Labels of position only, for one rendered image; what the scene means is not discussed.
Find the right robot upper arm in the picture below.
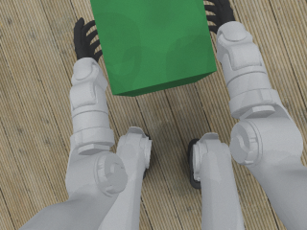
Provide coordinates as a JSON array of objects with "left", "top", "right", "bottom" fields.
[{"left": 229, "top": 117, "right": 307, "bottom": 230}]

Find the left robot hand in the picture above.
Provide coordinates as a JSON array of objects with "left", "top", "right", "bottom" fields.
[{"left": 73, "top": 17, "right": 103, "bottom": 63}]

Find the robot right foot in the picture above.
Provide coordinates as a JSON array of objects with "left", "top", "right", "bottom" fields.
[{"left": 187, "top": 138, "right": 201, "bottom": 190}]

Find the carton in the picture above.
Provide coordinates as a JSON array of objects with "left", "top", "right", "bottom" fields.
[{"left": 89, "top": 0, "right": 217, "bottom": 97}]

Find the robot left thigh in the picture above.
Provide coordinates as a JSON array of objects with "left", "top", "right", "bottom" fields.
[{"left": 98, "top": 132, "right": 152, "bottom": 230}]

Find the robot left forearm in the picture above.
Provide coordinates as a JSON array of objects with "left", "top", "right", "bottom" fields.
[{"left": 66, "top": 57, "right": 115, "bottom": 171}]

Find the robot right forearm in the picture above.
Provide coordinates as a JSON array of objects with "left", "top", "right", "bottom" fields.
[{"left": 216, "top": 21, "right": 303, "bottom": 149}]

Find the left robot upper arm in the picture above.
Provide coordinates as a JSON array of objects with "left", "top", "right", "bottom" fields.
[{"left": 18, "top": 150, "right": 129, "bottom": 230}]

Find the right robot hand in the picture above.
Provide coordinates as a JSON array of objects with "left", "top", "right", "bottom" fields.
[{"left": 203, "top": 0, "right": 236, "bottom": 34}]

